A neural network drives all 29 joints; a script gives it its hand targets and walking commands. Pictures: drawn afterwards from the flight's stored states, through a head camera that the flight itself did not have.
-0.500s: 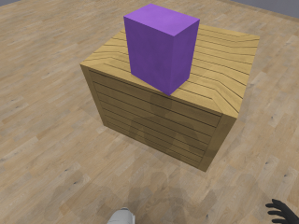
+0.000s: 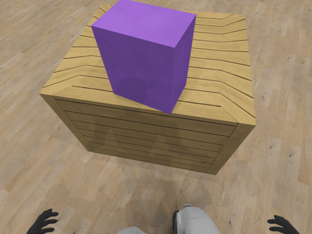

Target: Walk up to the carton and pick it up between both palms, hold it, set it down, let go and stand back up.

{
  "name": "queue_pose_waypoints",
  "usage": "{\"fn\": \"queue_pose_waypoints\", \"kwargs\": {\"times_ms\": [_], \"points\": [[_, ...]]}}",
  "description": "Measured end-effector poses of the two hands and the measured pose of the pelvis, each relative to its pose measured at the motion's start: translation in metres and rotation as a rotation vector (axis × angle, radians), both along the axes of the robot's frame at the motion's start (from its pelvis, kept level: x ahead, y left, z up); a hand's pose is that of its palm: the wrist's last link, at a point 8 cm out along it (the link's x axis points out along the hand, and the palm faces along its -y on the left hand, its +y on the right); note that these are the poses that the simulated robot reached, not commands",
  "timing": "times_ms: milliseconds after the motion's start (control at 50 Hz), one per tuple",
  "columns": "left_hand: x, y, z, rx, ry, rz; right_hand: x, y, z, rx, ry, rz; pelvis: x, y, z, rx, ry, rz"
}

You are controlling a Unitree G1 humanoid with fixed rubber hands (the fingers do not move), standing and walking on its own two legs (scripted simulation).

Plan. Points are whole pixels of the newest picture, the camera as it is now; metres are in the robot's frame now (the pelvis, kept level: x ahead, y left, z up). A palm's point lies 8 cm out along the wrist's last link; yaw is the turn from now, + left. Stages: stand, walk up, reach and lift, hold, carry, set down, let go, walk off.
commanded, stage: walk up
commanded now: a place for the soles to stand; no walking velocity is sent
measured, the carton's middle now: (147, 60) +0.63 -0.01 +0.02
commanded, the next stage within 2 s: none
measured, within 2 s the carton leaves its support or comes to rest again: neither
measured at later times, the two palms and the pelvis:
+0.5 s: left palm out of the picture +0.20 +0.46 -0.10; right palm out of the picture +0.08 -0.22 -0.06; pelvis +0.05 +0.13 -0.02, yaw -9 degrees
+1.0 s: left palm (14, 195) +0.25 +0.41 -0.10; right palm out of the picture +0.05 -0.23 -0.08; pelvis +0.06 +0.11 -0.01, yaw -19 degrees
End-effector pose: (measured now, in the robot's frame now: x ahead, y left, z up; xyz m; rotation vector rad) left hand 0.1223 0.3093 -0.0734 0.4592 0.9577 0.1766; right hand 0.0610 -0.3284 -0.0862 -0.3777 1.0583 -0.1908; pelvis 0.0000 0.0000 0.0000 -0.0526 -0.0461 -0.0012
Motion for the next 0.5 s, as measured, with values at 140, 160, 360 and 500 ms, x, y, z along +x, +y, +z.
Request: {"fn": "queue_pose_waypoints", "kwargs": {"times_ms": [140,160,360,500], "points": [[-0.013,0.062,0.024,0.110,-0.046,0.122,0.068,0.049,-0.007,0.053,-0.041,0.058,0.030,0.032,0.001,0.012,-0.040,0.006],[-0.015,0.073,0.028,0.126,-0.043,0.125,0.077,0.052,-0.003,0.047,-0.061,0.063,0.034,0.039,0.001,0.014,-0.039,0.003],[0.026,0.164,0.000,0.126,0.004,0.037,0.077,0.103,-0.003,-0.059,-0.128,-0.036,0.050,0.121,-0.022,0.085,-0.038,-0.086],[0.079,0.149,-0.030,0.008,0.054,-0.119,0.017,0.104,0.025,-0.170,-0.062,-0.178,0.052,0.132,-0.015,0.059,-0.014,-0.151]]}}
